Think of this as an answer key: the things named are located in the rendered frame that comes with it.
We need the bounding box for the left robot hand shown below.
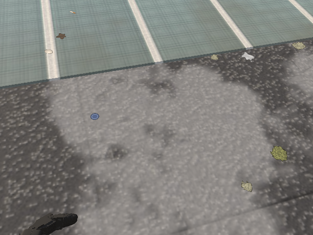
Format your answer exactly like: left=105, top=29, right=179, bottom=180
left=19, top=212, right=78, bottom=235

